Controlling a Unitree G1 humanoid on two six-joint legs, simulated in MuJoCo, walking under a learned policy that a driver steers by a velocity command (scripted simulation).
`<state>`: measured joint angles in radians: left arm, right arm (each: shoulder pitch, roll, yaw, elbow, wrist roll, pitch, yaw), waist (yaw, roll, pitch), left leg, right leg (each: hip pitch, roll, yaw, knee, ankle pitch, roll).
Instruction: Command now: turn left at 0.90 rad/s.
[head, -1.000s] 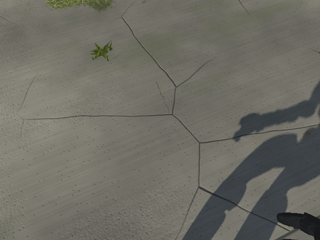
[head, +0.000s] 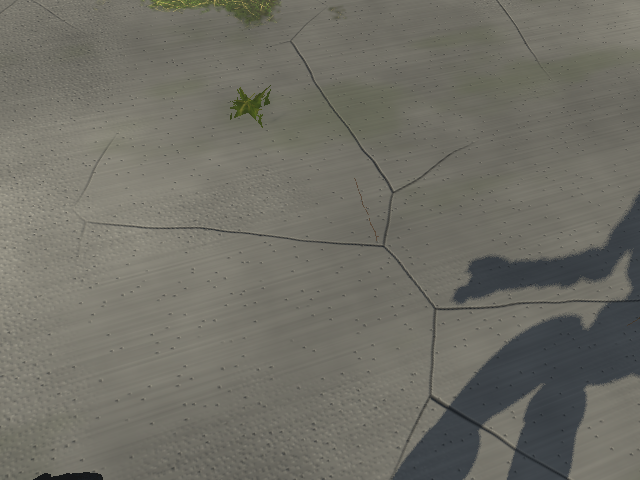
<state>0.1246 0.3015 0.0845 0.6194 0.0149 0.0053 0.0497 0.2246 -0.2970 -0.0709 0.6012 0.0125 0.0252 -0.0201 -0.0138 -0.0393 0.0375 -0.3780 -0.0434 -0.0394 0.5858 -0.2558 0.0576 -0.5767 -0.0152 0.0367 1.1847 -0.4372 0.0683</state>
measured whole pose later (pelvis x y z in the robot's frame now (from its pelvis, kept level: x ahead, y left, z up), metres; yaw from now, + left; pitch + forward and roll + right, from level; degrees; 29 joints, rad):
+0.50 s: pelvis +0.11 -0.01 +0.01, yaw +17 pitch +4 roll +0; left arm 0.42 0.28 0.05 0.76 0.03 -0.06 -0.02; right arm 0.11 -0.30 -0.03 0.55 -0.06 -0.02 0.06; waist 0.10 0.05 -0.06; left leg -0.59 -0.03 -0.06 0.97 -0.25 -0.01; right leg -0.19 0.03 0.09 0.42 -0.30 -0.03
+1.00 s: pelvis +0.42 +0.06 -0.02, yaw -5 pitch +3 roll +2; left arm -0.04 0.34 0.04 0.61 0.03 0.00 -0.11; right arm 0.53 -0.32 -0.05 0.85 -0.03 -0.10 -0.01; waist -0.08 -0.02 0.02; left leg 0.24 0.00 0.27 0.17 -0.44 -0.05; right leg -0.82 -0.05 -0.11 0.90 -0.08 -0.12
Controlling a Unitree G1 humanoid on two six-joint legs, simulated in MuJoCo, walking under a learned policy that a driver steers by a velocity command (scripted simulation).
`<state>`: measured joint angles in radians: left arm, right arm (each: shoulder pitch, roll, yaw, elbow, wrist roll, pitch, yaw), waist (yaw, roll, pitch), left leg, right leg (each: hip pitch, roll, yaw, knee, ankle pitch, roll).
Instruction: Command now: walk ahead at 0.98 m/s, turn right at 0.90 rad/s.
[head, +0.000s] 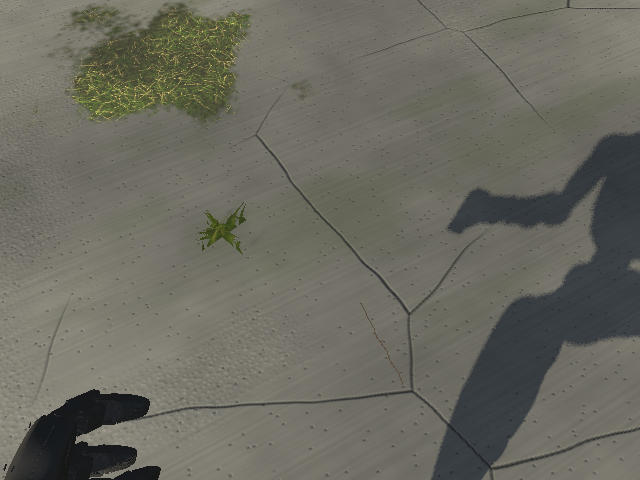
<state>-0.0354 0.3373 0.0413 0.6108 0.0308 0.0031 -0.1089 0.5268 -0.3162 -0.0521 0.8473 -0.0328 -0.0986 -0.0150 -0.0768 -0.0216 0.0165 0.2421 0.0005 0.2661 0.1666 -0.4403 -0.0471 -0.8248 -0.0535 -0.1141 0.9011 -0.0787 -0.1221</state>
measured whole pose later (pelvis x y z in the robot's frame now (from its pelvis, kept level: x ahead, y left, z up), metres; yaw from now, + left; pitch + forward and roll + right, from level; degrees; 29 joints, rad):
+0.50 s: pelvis +0.44 -0.05 -0.01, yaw -31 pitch +1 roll +1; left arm 0.42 0.33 0.08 0.79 -0.02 0.00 0.05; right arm -0.05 -0.26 -0.01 0.52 -0.02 -0.13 -0.01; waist 0.09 0.03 0.08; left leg -0.53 -0.06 -0.08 0.44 0.09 -0.02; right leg -0.09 0.22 0.28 0.86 -0.55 -0.05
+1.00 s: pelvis +0.54 -0.11 +0.03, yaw -12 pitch +0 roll +0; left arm 0.09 0.26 0.04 0.66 0.03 0.00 0.03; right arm 0.26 -0.36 -0.11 0.64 0.03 0.04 -0.03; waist -0.04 0.04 0.05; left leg -0.54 -0.14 -0.16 0.94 -0.40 -0.05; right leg -0.28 0.04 0.07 0.45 -0.18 -0.01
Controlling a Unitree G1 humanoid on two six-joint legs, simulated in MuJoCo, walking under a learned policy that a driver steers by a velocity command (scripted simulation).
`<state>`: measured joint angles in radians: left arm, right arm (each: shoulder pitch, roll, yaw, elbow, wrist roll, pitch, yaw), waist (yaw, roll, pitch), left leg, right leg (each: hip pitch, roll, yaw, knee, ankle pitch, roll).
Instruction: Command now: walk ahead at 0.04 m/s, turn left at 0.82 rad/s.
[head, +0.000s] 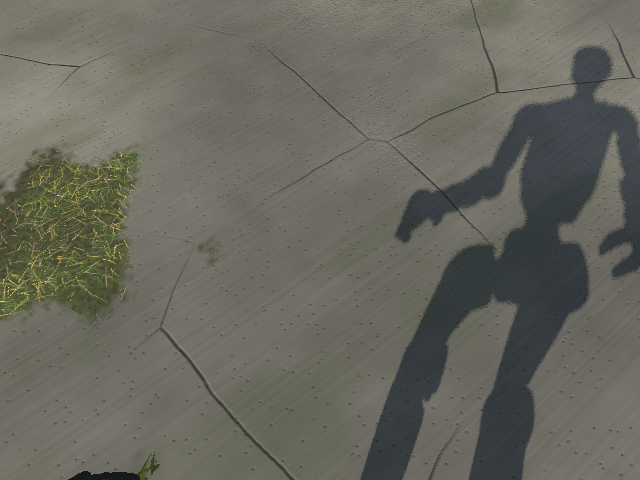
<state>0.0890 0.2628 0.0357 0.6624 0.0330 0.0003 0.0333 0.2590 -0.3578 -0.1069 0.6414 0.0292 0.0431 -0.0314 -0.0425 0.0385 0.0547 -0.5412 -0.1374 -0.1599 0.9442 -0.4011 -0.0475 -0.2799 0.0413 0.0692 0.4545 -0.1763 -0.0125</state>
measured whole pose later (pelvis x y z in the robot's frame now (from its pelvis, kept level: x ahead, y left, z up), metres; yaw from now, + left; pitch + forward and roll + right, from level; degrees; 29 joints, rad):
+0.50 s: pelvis +0.10 +0.11 -0.01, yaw +27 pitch +3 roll +0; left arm 0.25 0.34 0.08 0.72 0.06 -0.03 -0.04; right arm 0.31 -0.31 -0.04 0.64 -0.03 0.01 0.03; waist 0.00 -0.05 -0.03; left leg -0.22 -0.03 0.04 0.58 -0.40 0.05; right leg -0.49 -0.11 -0.04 1.15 -0.37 0.02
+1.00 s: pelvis +0.40 +0.26 -0.01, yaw +10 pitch +0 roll -1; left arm 0.28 0.32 0.06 0.67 -0.01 -0.04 -0.01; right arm 0.07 -0.28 0.01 0.55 -0.03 -0.09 -0.01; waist 0.05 0.01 0.10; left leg -0.60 0.00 -0.19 1.22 -0.40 -0.06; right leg -0.33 0.22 0.08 0.41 -0.07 -0.15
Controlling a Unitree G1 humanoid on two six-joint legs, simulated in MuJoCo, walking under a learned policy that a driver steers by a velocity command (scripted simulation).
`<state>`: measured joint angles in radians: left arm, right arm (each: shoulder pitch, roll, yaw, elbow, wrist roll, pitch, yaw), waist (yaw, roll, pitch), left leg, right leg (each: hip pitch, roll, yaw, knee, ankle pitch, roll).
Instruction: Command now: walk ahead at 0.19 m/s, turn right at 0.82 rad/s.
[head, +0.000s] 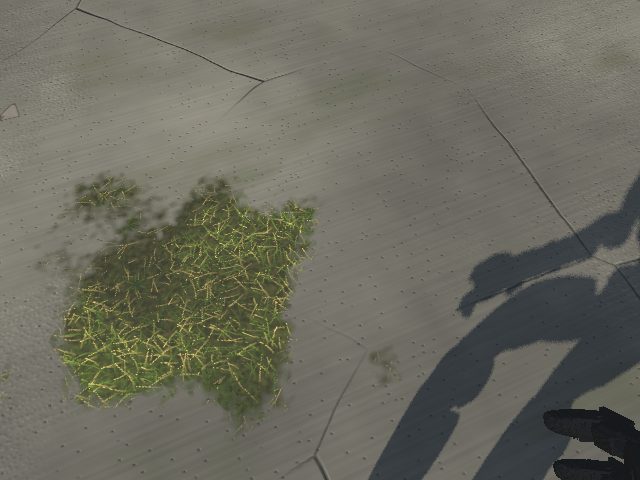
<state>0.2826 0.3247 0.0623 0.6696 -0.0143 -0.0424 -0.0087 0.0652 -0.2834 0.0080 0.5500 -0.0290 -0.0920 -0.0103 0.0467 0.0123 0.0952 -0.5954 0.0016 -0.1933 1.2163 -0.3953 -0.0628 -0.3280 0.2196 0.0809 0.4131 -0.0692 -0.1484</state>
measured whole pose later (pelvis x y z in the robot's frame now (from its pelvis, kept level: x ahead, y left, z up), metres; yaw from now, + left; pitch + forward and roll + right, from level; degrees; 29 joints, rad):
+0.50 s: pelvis +0.16 +0.07 +0.00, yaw -14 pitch +0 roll +0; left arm 0.17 0.29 0.04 0.69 -0.01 0.06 0.04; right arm 0.19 -0.22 -0.01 0.66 -0.02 0.00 -0.01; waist -0.02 -0.02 0.06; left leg -0.35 -0.05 -0.07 0.48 -0.13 0.02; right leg -0.36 0.02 0.10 0.85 -0.47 0.09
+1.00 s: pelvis +0.19 +0.03 +0.00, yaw -14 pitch -1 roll +1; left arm 0.24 0.20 0.01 0.80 0.00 -0.02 0.02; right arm 0.20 -0.23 -0.04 0.75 -0.01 0.00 -0.03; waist -0.01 0.01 0.02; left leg -0.28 -0.03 -0.08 0.53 -0.23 -0.02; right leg -0.16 0.03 0.06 0.55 -0.37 -0.02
